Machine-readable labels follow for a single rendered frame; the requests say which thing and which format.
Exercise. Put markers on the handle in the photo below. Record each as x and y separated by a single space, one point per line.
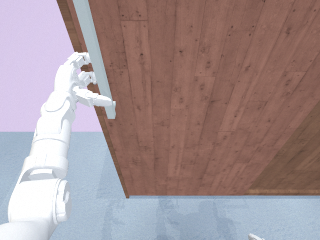
85 19

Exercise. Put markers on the left robot forearm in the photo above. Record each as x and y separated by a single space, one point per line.
51 141

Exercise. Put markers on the robot left upper arm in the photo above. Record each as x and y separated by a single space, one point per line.
37 208

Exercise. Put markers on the wardrobe door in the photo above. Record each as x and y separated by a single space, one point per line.
296 166
207 91

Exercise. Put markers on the left robot hand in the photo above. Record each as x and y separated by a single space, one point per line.
68 80

